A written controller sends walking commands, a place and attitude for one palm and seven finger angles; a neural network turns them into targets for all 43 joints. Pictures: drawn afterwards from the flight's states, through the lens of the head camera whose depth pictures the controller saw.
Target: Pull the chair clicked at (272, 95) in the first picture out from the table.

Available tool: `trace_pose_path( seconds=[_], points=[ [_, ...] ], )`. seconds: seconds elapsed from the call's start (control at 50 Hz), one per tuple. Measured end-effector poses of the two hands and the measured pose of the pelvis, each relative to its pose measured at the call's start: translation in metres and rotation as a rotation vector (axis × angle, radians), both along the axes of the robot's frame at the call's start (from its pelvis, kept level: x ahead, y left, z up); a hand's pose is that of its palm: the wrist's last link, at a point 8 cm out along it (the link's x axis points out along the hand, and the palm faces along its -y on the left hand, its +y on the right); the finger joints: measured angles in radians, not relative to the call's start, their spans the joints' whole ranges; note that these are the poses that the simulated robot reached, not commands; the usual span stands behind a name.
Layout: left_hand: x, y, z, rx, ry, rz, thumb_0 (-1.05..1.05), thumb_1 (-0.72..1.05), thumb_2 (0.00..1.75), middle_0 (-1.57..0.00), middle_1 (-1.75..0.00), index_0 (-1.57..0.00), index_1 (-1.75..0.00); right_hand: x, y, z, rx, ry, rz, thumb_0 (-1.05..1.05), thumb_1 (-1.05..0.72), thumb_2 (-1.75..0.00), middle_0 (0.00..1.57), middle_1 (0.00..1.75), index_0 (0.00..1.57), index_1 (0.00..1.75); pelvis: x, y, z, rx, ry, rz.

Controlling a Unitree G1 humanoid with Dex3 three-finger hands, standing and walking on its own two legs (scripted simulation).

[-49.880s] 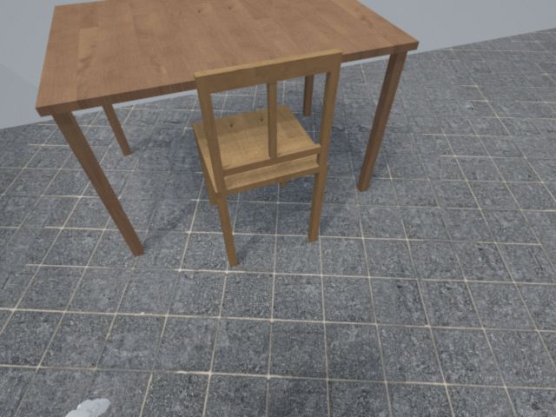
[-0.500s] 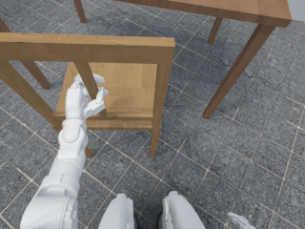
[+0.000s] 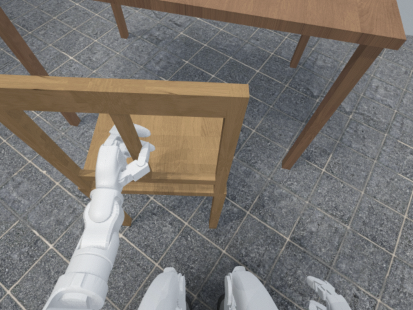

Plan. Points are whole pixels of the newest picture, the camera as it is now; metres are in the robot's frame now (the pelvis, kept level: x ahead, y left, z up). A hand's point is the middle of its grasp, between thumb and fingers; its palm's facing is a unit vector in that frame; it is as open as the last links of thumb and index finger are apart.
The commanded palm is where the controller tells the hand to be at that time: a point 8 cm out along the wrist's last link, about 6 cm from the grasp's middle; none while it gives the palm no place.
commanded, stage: hook a spindle and tug to test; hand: left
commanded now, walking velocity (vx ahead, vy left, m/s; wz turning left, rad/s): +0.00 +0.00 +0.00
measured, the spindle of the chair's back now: (135, 149) +0.42 +0.14 +0.01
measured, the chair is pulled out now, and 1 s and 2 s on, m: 0.20 0.30 0.39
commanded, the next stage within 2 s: step backward, pulling the chair out in 0.04 s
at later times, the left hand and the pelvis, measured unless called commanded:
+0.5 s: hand (146, 165) +0.37 +0.11 +0.04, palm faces -0.09 -0.99 -0.12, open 5.3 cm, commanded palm +0.35 +0.16 +0.03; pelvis +0.01 +0.01 +0.09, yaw -2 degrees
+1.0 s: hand (153, 206) +0.30 +0.09 +0.04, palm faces -0.07 -0.99 -0.13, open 5.3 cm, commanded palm +0.29 +0.14 +0.04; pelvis -0.04 +0.00 +0.10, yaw -3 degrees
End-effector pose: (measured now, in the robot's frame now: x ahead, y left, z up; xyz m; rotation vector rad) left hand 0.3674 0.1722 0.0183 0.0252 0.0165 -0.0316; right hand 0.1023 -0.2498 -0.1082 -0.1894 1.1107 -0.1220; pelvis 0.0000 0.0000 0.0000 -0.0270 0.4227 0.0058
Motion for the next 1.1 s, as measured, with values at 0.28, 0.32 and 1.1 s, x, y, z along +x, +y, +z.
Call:
trace_pose_path(
  seconds=[0.28, 0.32, 1.1],
  points=[
    [-0.008, -0.003, 0.021, 0.097, 0.251, 0.052, 0.05, 0.73, 0.81, -0.38, -1.27, -0.40, -1.45, 0.007, 0.015, 0.039, 0.005, 0.007, -0.098, 0.01, -0.91, -0.90, 0.20, 0.30, 0.20, 0.29, 0.003, 0.003, 0.045, 0.017, -0.130, -0.010],
    [-0.010, -0.004, 0.025, 0.076, 0.318, 0.063, 0.06, 0.73, 0.80, -0.34, -1.20, -0.41, -1.45, 0.002, 0.018, 0.056, -0.001, 0.022, -0.117, 0.01, -0.91, -0.90, 0.20, 0.30, 0.20, 0.29, 0.008, 0.004, 0.062, 0.019, -0.152, -0.019],
    [-0.102, -0.029, 0.036, 0.134, 0.475, -0.012, 0.06, 0.70, 0.77, -0.31, -1.14, -0.50, -1.45, -0.090, -0.017, 0.096, -0.107, -0.004, -0.193, 0.00, -0.91, -0.90, 0.20, 0.30, 0.20, 0.30, -0.055, 0.002, 0.102, 0.010, -0.360, -0.042]
  ],
)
